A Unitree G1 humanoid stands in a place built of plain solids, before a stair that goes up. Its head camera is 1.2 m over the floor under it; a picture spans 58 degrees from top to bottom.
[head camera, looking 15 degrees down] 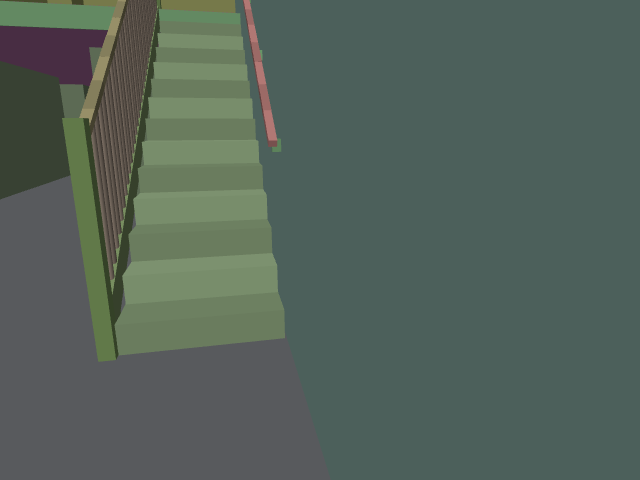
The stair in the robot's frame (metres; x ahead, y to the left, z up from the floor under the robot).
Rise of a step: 0.18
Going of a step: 0.27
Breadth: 0.90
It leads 12 degrees to the left of straight ahead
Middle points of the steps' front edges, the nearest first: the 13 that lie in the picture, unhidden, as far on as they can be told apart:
2.18 0.64 0.18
2.45 0.70 0.36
2.72 0.76 0.53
2.99 0.82 0.71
3.25 0.88 0.89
3.52 0.94 1.07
3.79 1.00 1.25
4.06 1.06 1.42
4.32 1.12 1.60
4.59 1.18 1.78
4.86 1.24 1.96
5.13 1.29 2.14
5.39 1.35 2.31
